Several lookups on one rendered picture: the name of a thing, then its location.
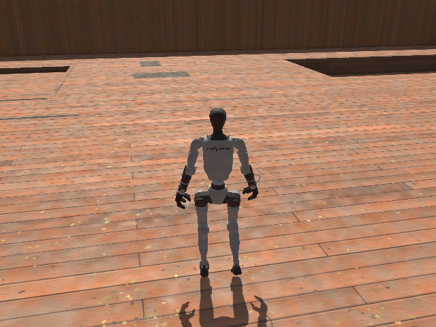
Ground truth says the robot left upper arm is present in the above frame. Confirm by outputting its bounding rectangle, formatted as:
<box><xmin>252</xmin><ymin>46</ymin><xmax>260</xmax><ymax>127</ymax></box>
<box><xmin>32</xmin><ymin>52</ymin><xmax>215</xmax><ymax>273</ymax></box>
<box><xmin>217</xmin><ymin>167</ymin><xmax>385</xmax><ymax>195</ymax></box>
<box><xmin>185</xmin><ymin>137</ymin><xmax>204</xmax><ymax>176</ymax></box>

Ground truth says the left robot forearm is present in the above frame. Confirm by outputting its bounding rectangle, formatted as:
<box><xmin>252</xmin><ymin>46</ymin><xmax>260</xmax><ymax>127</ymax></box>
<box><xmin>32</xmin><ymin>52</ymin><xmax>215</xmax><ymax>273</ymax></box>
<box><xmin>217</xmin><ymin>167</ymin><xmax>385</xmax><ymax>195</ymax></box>
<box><xmin>177</xmin><ymin>165</ymin><xmax>191</xmax><ymax>195</ymax></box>

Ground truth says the right robot forearm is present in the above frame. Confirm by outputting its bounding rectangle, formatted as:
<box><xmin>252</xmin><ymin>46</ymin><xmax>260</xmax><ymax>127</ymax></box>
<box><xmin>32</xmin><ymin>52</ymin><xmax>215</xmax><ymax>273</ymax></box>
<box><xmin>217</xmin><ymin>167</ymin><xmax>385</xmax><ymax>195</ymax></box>
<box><xmin>244</xmin><ymin>164</ymin><xmax>257</xmax><ymax>189</ymax></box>

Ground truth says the robot right upper arm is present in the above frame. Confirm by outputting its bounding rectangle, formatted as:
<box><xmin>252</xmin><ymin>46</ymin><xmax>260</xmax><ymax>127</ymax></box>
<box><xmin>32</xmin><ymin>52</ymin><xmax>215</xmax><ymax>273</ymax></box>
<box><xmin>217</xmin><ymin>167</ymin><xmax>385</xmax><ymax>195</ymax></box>
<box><xmin>232</xmin><ymin>137</ymin><xmax>251</xmax><ymax>174</ymax></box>

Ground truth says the right robot hand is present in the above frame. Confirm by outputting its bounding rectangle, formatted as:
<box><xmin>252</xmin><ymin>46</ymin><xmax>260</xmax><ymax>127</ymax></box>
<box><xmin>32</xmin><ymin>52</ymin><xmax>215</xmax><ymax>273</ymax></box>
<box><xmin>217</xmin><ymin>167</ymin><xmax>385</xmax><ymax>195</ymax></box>
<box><xmin>243</xmin><ymin>187</ymin><xmax>258</xmax><ymax>200</ymax></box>

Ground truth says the left robot hand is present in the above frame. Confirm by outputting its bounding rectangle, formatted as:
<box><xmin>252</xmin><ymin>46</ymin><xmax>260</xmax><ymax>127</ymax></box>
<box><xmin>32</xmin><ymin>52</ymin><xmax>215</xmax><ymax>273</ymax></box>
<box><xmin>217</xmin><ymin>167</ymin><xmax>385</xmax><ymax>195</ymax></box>
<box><xmin>175</xmin><ymin>192</ymin><xmax>191</xmax><ymax>209</ymax></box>

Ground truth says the left robot foot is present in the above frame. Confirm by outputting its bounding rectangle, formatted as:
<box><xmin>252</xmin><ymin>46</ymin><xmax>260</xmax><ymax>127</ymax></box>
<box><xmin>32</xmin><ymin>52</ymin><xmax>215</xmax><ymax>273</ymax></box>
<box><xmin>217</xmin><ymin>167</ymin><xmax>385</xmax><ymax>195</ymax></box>
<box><xmin>200</xmin><ymin>260</ymin><xmax>209</xmax><ymax>277</ymax></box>

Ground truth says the right robot thigh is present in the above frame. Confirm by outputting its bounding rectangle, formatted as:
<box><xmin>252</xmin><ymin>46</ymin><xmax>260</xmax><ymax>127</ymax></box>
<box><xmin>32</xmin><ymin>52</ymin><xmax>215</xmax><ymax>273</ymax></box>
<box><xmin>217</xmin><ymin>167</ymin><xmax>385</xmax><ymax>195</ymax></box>
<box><xmin>227</xmin><ymin>190</ymin><xmax>240</xmax><ymax>232</ymax></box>

